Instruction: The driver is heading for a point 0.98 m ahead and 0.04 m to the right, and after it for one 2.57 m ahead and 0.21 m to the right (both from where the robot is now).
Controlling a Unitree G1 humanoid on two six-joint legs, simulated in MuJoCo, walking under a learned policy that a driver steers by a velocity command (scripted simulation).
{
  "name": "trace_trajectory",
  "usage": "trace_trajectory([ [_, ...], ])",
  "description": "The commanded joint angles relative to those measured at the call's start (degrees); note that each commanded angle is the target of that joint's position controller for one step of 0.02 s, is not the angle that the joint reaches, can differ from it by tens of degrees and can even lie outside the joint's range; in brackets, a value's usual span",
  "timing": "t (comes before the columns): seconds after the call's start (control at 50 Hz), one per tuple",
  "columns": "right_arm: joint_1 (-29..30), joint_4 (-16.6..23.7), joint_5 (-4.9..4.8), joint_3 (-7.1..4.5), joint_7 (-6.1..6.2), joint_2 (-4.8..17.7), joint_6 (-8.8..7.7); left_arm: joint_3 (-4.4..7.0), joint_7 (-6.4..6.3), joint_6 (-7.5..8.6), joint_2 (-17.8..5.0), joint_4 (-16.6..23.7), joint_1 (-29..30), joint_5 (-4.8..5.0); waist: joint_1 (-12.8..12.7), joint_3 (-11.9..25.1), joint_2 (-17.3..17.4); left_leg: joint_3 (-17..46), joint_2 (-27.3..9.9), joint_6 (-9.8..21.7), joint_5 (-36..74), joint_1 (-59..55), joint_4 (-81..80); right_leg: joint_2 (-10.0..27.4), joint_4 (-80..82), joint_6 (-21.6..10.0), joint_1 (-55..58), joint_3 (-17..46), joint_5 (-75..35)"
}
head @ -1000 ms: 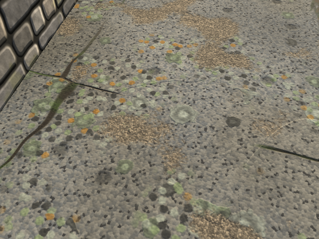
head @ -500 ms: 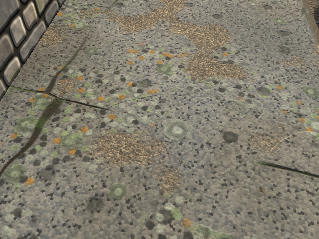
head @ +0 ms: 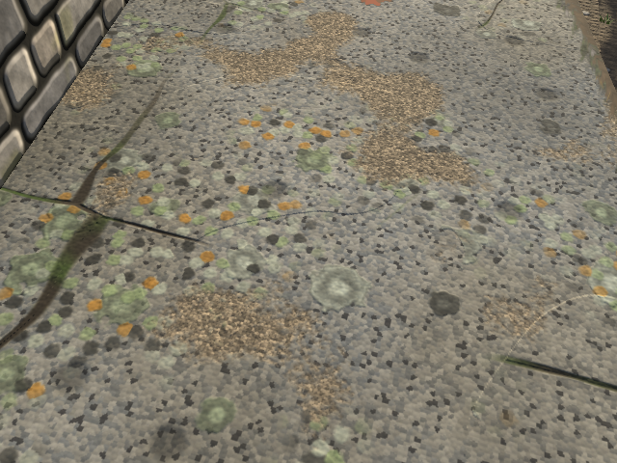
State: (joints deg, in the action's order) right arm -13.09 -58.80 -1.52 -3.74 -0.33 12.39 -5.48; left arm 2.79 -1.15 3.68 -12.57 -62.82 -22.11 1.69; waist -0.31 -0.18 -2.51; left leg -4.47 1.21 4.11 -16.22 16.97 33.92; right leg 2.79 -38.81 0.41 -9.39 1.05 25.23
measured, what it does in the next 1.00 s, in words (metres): walks ahead: right foot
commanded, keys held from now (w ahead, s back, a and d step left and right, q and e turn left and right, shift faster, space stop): w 1.00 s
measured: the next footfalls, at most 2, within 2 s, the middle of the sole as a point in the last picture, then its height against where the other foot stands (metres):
right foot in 0.48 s outside the picture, level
left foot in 1.06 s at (270, 373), level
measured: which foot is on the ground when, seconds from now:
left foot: down 0.00-0.48, up 0.50-1.00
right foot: up 0.00-0.46, down 0.48-1.00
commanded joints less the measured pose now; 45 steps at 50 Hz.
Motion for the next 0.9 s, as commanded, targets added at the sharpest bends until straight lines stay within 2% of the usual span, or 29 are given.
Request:
trace_trajectory([
  [0.02,-18.87,-3.20,1.06,-1.53,-0.22,8.91,-0.98,0.43,0.26,2.93,-3.87,7.57,8.24,0.41,6.92,0.37,15.38,43.80,-23.74,14.32,-4.52,-27.70,-22.82,-3.03,-32.16,-2.54,-36.79,3.07,4.57],
  [0.04,-13.82,-1.64,1.19,-0.53,-0.30,6.08,-1.43,0.62,0.81,3.39,-4.67,7.75,8.65,1.14,4.66,-2.25,10.50,36.99,-22.19,12.18,-2.17,-24.97,-21.96,-0.12,-35.49,-4.42,-38.91,4.36,-0.10],
  [0.06,-10.39,-0.42,1.28,-0.03,-0.59,5.33,-1.58,0.79,0.98,3.57,-4.62,7.44,8.83,1.05,3.22,-2.43,6.84,30.34,-19.62,10.10,0.14,-22.64,-22.65,2.15,-34.07,-5.54,-38.21,3.78,-5.67],
  [0.08,-8.57,0.24,1.23,0.37,-0.85,5.04,-1.52,1.28,0.93,3.54,-5.01,7.45,9.48,0.54,2.27,-3.45,4.94,25.51,-17.92,8.70,4.48,-20.49,-23.61,3.69,-30.52,-5.82,-37.36,3.21,-9.69],
  [0.1,-8.42,0.27,1.44,0.96,-0.85,3.70,-1.18,1.81,0.97,3.16,-5.50,7.41,9.59,0.04,1.60,-3.14,4.88,20.90,-15.66,7.27,8.77,-18.93,-24.49,4.54,-27.98,-5.78,-34.96,2.38,-12.25],
  [0.12,-9.54,-0.10,1.58,1.04,-0.70,4.02,-0.87,1.78,1.16,2.77,-4.46,7.41,9.50,0.04,1.36,-3.10,6.64,18.22,-14.91,7.09,12.83,-17.57,-24.88,4.74,-25.52,-5.19,-33.09,1.54,-13.22],
  [0.14,-10.70,-0.40,1.58,1.13,-0.42,4.20,-0.66,1.75,1.30,2.37,-3.74,7.58,10.22,-0.10,1.31,-3.35,6.38,16.00,-14.11,7.08,16.28,-17.42,-25.22,4.63,-23.40,-4.37,-33.15,0.57,-14.09],
  [0.2,-12.22,-0.47,1.74,0.85,0.61,6.51,-0.25,1.28,1.30,1.71,-2.43,10.47,17.60,-0.59,2.28,-5.16,5.33,12.93,-13.70,7.38,19.14,-16.01,-26.88,4.05,-12.80,-2.27,-35.00,-0.82,-19.15],
  [0.24,-12.43,-0.18,1.78,0.65,1.06,7.38,-0.07,0.74,1.60,1.70,-1.80,12.17,22.28,-0.58,3.15,-5.85,5.93,10.80,-12.96,7.03,18.20,-13.98,-28.03,3.01,-4.66,-1.71,-32.55,-1.65,-23.95],
  [0.32,-15.05,-1.16,0.98,0.18,1.20,7.61,-0.11,0.30,2.50,1.73,-2.79,14.28,28.50,-0.06,4.41,-7.81,6.74,8.53,-13.74,6.80,16.02,-14.53,-28.97,1.51,3.50,-2.20,-29.21,-2.70,-28.40],
  [0.38,-15.28,-1.77,0.60,-0.35,1.30,7.79,0.32,0.30,3.42,2.20,-3.83,15.94,30.81,0.06,3.62,-8.28,6.73,7.84,-15.97,5.92,19.64,-20.00,-26.48,1.35,6.94,-4.28,-29.20,-2.05,-26.23],
  [0.4,-14.71,-1.67,0.60,-0.61,1.32,8.27,0.53,0.54,3.68,2.40,-4.56,16.10,30.14,0.06,2.69,-7.34,7.04,7.41,-16.40,5.41,23.69,-21.43,-24.55,0.75,7.84,-5.09,-27.12,-2.44,-24.51],
  [0.42,-13.78,-1.38,0.69,-0.87,1.32,9.02,0.73,1.10,3.76,2.55,-5.76,15.82,27.88,0.03,1.04,-5.28,7.96,6.84,-16.45,4.80,32.45,-22.27,-21.29,-0.66,8.15,-5.94,-22.58,-3.44,-22.73],
  [0.44,-12.90,-1.12,0.86,-1.08,1.30,9.62,1.04,2.04,3.62,2.59,-7.47,14.73,23.16,-0.03,-1.71,-1.68,9.11,5.82,-15.77,4.05,43.38,-22.35,-15.29,-2.77,7.77,-6.99,-15.32,-5.05,-21.23],
  [0.46,-11.99,-0.76,1.14,-0.79,1.26,8.92,1.46,3.49,3.29,2.45,-9.79,11.63,13.04,0.05,-6.55,3.95,9.05,3.75,-13.08,2.54,49.34,-19.16,-3.80,-4.68,7.88,-8.53,-2.63,-6.20,-20.83],
  [0.48,-11.51,0.66,1.80,0.01,1.10,7.46,1.56,4.76,2.76,2.25,-13.59,9.06,1.74,-0.49,-10.45,11.69,4.82,2.09,-10.04,0.48,36.27,-5.95,14.18,4.12,6.79,-11.87,15.84,4.27,-18.16],
  [0.5,-18.74,1.20,1.36,2.31,0.41,-1.25,0.30,5.35,2.84,2.06,-17.79,7.66,-3.76,-1.55,-5.91,21.16,-11.26,3.72,1.56,-3.34,-4.75,15.60,36.60,18.92,15.37,-21.21,33.94,34.58,-3.31],
  [0.52,-15.76,0.77,-0.30,1.56,0.06,2.56,-1.49,3.89,2.97,2.18,-13.08,7.66,-2.44,-1.22,-7.28,21.49,-9.80,12.57,1.36,-2.10,-14.55,22.42,45.92,19.39,23.33,-20.68,32.99,44.57,1.99],
  [0.54,-10.00,2.98,-1.58,0.57,0.02,6.37,-2.43,2.98,2.97,2.58,-10.16,8.59,3.70,-0.73,-5.96,11.97,-7.63,11.50,-2.08,-0.87,-11.09,27.46,47.82,17.71,23.75,-17.55,25.43,35.51,-1.05],
  [0.56,-6.05,4.15,-1.41,0.35,0.51,7.68,-2.76,2.15,3.03,2.91,-7.86,10.09,9.22,-0.90,-4.07,7.64,-1.65,10.09,-5.59,-0.20,-5.23,25.12,45.20,15.76,24.73,-15.63,15.83,26.99,-7.87],
  [0.58,-4.39,4.35,-0.41,-0.23,1.10,7.60,-2.44,1.66,3.36,3.26,-6.35,10.41,12.64,-1.65,-1.88,4.59,1.22,9.31,-7.86,-0.11,-1.44,21.61,41.29,13.71,26.11,-14.42,7.15,21.10,-14.20],
  [0.6,-5.92,4.13,0.24,-0.58,1.37,6.71,-1.51,1.13,3.58,3.57,-4.89,10.18,13.81,-2.33,0.46,3.79,0.65,9.84,-9.67,0.24,0.65,17.58,38.80,11.81,27.75,-13.74,1.97,17.08,-16.64],
  [0.62,-7.41,3.86,0.25,-0.51,1.45,5.13,-0.66,1.02,3.73,3.58,-4.58,9.51,13.45,-2.39,1.46,3.17,-0.65,9.80,-10.16,0.23,0.97,15.28,36.94,11.05,29.12,-14.09,-1.02,15.09,-17.58],
  [0.64,-7.98,3.83,0.21,-0.46,1.53,4.08,-0.02,1.00,3.59,3.58,-4.88,8.92,12.48,-2.14,2.03,2.11,-0.86,9.45,-10.59,0.01,0.91,14.87,34.78,10.40,30.42,-14.43,-2.84,13.00,-18.19],
  [0.68,-4.34,5.28,0.43,-0.79,1.72,4.66,0.73,1.22,2.79,3.59,-6.61,8.01,10.27,-2.06,2.07,-0.44,-0.49,8.60,-11.15,-0.97,4.29,17.92,29.82,9.75,32.64,-14.62,-4.41,10.13,-19.10],
  [0.72,0.93,7.08,1.07,-1.05,1.72,5.32,0.88,1.47,1.89,3.39,-8.10,7.43,7.60,-2.01,0.89,-1.96,0.45,8.35,-11.40,-2.20,10.40,22.99,23.16,9.93,33.58,-14.50,-2.44,9.02,-20.79],
  [0.76,4.70,8.24,1.27,-1.05,1.36,4.98,0.71,1.43,1.27,2.97,-8.37,7.06,5.38,-1.84,-0.07,-2.30,0.37,7.80,-10.84,-2.77,16.65,24.78,16.44,9.13,33.66,-13.45,-0.37,7.03,-22.56],
  [0.82,10.77,9.81,0.99,-0.61,0.71,4.11,0.35,1.34,0.89,2.69,-8.66,6.47,2.31,-1.33,-2.00,-3.13,-0.11,5.83,-8.84,-2.91,23.14,23.16,6.78,7.71,33.68,-11.84,1.43,3.85,-23.87],
  [0.9,17.72,12.01,0.43,0.11,-0.49,3.79,0.01,1.46,0.79,1.97,-8.99,4.77,-2.23,-0.96,-4.42,-5.01,-0.06,4.64,-7.25,-2.77,22.33,24.21,-0.36,9.29,31.74,-11.63,8.27,2.99,-24.42],
])
Keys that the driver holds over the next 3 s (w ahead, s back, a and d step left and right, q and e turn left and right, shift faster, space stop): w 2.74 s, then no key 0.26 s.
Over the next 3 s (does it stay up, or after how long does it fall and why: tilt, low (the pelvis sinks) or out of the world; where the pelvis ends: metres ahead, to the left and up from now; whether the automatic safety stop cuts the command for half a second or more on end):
stays up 1.62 -0.06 0.02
